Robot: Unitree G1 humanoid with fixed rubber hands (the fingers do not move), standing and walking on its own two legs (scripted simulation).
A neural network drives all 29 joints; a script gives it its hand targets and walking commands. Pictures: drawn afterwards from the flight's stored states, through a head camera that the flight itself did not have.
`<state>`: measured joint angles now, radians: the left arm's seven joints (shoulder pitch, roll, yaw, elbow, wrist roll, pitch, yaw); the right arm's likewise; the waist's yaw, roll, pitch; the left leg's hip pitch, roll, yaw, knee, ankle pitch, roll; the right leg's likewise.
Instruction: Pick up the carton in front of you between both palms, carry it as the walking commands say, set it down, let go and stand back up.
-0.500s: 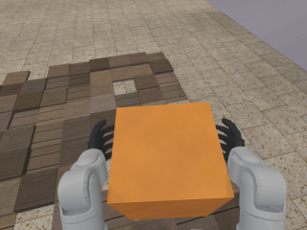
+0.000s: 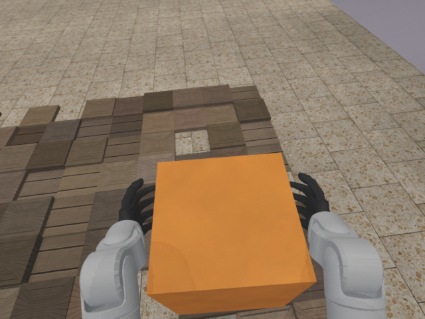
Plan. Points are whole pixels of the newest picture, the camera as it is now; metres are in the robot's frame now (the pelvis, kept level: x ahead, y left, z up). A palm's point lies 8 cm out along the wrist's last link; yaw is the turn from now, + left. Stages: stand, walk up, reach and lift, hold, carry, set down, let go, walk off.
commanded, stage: carry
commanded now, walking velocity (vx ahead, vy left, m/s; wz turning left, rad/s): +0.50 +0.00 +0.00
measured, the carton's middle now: (225, 240) +0.26 +0.01 +0.02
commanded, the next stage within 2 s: none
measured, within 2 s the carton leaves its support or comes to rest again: neither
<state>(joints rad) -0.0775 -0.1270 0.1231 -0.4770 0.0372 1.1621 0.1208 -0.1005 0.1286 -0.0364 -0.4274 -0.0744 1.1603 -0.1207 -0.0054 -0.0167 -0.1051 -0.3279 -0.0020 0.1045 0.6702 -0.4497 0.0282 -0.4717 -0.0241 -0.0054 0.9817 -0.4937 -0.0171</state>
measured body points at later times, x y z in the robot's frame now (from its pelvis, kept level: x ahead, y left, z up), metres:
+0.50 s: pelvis +0.31 -0.09 +0.02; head +0.36 -0.09 +0.47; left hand +0.66 +0.09 +0.12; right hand +0.68 -0.21 +0.12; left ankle +0.37 +0.01 -0.65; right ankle +0.29 -0.14 -0.71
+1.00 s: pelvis +0.65 -0.10 +0.02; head +0.70 -0.10 +0.47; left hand +1.05 +0.00 +0.17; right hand +1.01 -0.30 +0.17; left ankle +0.57 -0.02 -0.71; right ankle +0.75 -0.23 -0.68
